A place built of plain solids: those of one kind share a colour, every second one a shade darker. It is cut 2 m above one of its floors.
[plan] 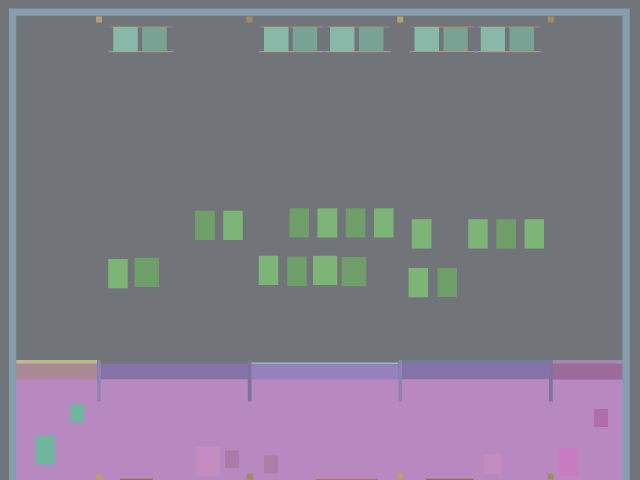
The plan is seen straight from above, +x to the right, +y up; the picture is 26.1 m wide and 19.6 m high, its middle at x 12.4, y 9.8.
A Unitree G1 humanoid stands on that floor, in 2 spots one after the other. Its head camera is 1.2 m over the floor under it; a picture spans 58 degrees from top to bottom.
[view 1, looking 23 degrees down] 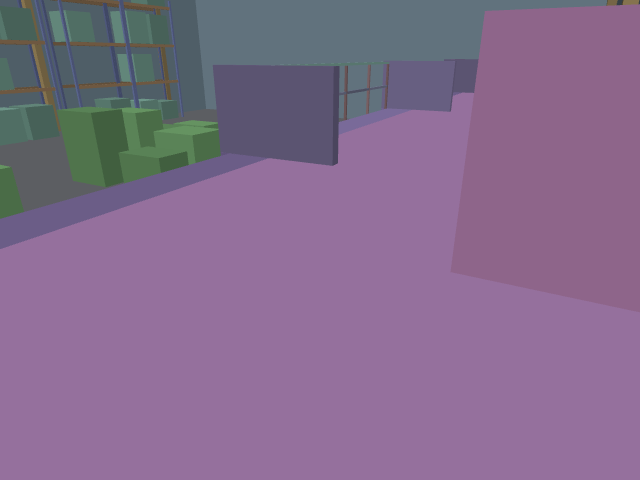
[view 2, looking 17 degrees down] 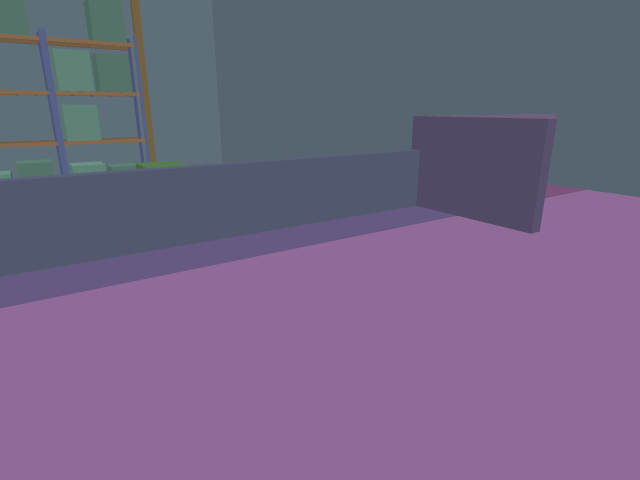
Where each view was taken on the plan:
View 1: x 4.90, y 0.95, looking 28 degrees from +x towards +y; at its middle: deck_inner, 3.07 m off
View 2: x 17.70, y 0.95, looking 56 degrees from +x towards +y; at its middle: strip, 4.11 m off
